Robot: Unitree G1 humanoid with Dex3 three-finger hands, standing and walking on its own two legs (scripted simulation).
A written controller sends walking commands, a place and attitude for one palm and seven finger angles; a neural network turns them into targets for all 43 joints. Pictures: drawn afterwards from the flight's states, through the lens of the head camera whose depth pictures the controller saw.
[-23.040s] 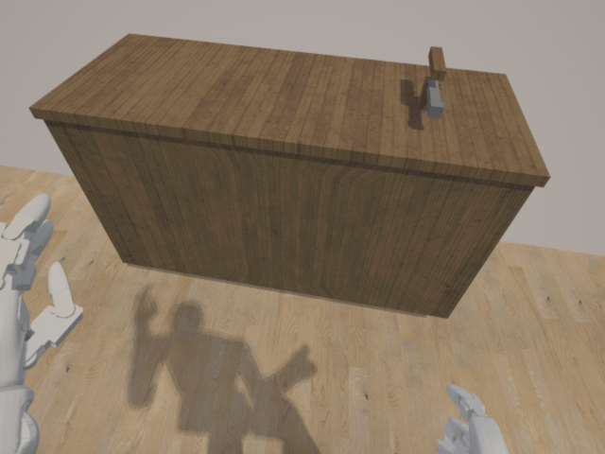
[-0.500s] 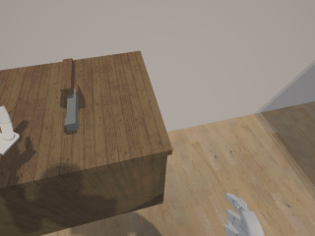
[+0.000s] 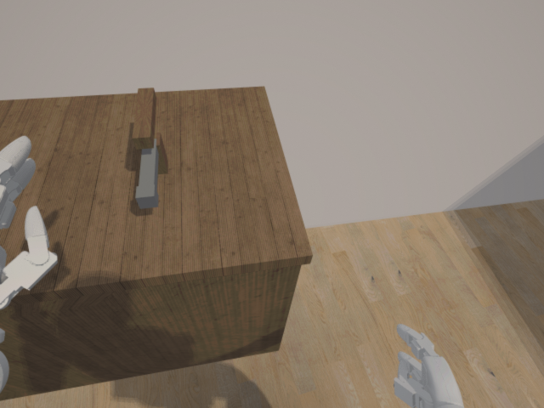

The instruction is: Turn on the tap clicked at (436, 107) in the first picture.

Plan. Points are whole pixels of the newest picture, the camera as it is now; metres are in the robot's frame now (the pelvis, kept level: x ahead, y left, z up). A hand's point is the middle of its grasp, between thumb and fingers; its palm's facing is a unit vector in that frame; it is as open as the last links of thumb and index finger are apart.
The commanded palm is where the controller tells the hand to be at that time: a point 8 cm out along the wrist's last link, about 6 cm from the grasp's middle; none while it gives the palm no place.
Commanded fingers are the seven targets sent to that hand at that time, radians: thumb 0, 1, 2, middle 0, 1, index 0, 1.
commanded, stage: come to a stop and stand still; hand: left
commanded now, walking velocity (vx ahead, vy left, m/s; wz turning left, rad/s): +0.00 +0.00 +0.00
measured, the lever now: (147, 196) +0.40 +0.24 +0.05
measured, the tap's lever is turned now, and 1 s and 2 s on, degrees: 0 0 0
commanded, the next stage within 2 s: look again from close up in 1.24 s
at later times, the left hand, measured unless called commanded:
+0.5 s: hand (31, 263) +0.21 +0.27 +0.17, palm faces +0.34 -0.87 -0.36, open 7.4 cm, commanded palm +0.15 +0.30 +0.18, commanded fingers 0.00 0.90 0.90 -0.20 -0.30 -0.20 -0.30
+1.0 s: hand (71, 233) +0.25 +0.25 +0.17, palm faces +0.34 -0.86 -0.38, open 7.4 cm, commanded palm +0.19 +0.28 +0.18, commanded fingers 0.00 0.90 0.90 -0.20 -0.30 -0.20 -0.30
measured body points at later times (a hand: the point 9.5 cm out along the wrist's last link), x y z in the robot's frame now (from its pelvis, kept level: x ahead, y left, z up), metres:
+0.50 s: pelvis -0.01 +0.02 +0.00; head +0.03 +0.05 +0.45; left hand +0.19 +0.32 +0.19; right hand +0.17 -0.20 -0.07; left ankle +0.01 +0.08 -0.74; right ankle +0.03 -0.11 -0.74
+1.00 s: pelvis +0.01 +0.01 +0.00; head +0.03 +0.03 +0.45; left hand +0.22 +0.29 +0.19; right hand +0.15 -0.24 -0.07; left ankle +0.01 +0.08 -0.74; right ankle +0.03 -0.11 -0.74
